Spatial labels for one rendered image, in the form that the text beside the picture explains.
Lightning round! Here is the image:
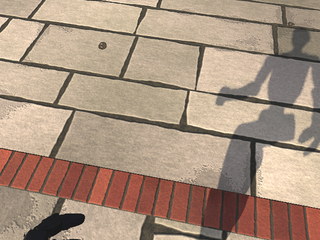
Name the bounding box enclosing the robot left hand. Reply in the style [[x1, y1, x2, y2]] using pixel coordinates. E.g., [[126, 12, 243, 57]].
[[23, 213, 85, 240]]

